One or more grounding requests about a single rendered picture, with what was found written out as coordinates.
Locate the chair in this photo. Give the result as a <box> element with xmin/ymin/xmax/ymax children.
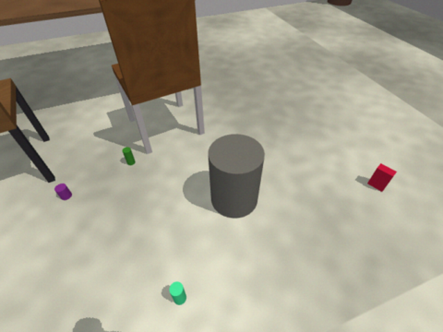
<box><xmin>0</xmin><ymin>78</ymin><xmax>55</xmax><ymax>183</ymax></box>
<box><xmin>99</xmin><ymin>0</ymin><xmax>205</xmax><ymax>154</ymax></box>

